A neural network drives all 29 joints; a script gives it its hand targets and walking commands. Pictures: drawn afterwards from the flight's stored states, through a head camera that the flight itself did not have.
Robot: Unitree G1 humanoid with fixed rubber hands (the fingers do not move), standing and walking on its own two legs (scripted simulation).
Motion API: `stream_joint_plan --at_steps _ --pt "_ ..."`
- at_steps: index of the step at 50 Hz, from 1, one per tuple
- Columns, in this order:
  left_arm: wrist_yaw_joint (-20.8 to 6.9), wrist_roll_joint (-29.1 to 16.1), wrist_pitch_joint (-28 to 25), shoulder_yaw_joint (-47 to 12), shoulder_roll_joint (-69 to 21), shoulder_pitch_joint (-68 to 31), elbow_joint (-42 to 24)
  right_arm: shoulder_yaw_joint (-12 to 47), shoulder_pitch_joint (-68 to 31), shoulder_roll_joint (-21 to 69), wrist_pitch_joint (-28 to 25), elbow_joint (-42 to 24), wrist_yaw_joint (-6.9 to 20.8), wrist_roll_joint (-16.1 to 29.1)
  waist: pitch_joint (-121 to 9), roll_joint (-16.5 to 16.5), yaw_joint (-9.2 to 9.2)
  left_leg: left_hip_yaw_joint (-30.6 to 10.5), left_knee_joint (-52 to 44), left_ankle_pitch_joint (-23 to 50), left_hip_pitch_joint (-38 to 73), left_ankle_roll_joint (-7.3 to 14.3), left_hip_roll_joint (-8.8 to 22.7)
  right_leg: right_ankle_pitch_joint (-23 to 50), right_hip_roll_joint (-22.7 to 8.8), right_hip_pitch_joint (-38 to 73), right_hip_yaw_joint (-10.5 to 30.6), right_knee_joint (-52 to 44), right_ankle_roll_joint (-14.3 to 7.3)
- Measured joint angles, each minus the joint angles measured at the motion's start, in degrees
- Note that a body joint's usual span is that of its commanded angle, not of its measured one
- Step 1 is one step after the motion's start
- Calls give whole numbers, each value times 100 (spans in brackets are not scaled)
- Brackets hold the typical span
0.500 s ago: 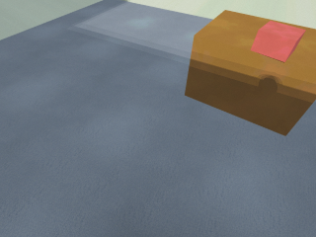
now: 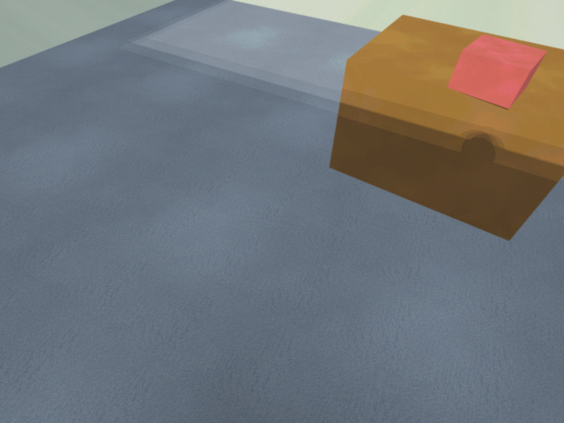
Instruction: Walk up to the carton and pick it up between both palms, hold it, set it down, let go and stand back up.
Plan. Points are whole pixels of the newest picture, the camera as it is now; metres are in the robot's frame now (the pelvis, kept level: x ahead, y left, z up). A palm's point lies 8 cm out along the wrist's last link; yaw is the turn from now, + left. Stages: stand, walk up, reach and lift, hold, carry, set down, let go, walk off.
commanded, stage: stand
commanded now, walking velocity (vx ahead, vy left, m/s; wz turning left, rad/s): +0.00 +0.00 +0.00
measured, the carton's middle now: (495, 69) +1.33 -0.83 -0.09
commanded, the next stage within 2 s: walk up in 0.46 s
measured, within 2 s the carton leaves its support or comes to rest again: neither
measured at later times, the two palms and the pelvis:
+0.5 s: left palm out of the picture +0.06 +0.25 -0.11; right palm out of the picture +0.09 -0.25 -0.11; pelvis +0.00 +0.00 +0.00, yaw +0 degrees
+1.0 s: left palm out of the picture +0.16 +0.20 -0.12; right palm out of the picture +0.08 -0.38 -0.16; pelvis +0.05 -0.08 -0.04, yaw -12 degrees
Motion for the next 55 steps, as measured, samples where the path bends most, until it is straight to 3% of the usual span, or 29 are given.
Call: stream_joint_plan --at_steps 33,35,37,40,43,46,48,50,52,55 --pt "-14 9 21 15 -1 46 12 -14 -36 -2 -5 68 -8 -33 31 3 30 9 13 -24 -40 -21 28 -70 23 -64 15 63 -39" --pt "-140 92 62 112 40 210 -79 -133 -4 24 -32 -55 4 -192 -45 -79 107 178 144 -403 -96 79 42 -814 71 -325 262 508 -149" --pt "-258 207 145 198 114 401 -142 -220 -27 12 -117 -154 -35 -312 -107 -162 69 409 248 -323 -136 84 102 -1263 75 -784 395 1422 -158" --pt "-381 317 227 320 277 520 -229 -292 -40 -35 -264 -105 -133 -392 -90 -289 -63 700 302 -406 11 68 220 -1144 -110 -1386 421 2608 -67" --pt "-475 238 186 434 370 545 -354 -347 35 -181 -311 14 -128 -408 -126 -266 -125 946 346 -620 249 47 438 -1117 -389 -1579 422 2467 -48" --pt "-547 104 38 527 376 599 -471 -430 70 -403 -235 123 -72 -402 -228 -55 -141 1110 810 -1169 342 85 765 -646 -563 -1314 365 1493 -142" --pt "-486 89 -106 566 356 625 -471 -471 49 -547 -125 184 -39 -364 -269 277 -104 918 1771 -2070 74 332 1065 -243 -335 -1321 139 1729 -18" --pt "-354 143 -138 512 334 613 -414 -443 39 -592 -1 159 56 -235 -304 462 -23 520 3021 -2196 -495 370 898 -647 -165 -1360 15 2126 -5" --pt "-222 139 -133 410 226 602 -287 -370 -72 -620 45 107 142 -151 -248 659 38 349 3748 -1772 -979 328 712 -773 6 -1163 -90 2093 -72" --pt "-72 205 -133 274 99 690 -182 -281 -325 -536 -42 3 200 -132 -164 774 125 496 3770 -1440 -1499 249 607 -852 177 -831 -141 1852 -134"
